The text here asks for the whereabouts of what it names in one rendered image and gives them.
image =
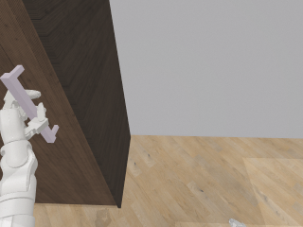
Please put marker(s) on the left robot forearm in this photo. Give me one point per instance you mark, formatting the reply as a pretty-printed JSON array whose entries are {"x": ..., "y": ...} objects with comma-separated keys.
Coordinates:
[{"x": 18, "y": 184}]

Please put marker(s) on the handle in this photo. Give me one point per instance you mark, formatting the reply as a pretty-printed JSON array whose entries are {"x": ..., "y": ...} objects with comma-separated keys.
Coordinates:
[{"x": 19, "y": 93}]

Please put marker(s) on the robot left hand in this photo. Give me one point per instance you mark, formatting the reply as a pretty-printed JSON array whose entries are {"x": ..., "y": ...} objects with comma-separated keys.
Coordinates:
[{"x": 13, "y": 117}]

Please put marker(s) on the wardrobe door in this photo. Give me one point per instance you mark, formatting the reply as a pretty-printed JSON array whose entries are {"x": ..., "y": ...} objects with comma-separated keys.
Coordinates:
[{"x": 67, "y": 171}]

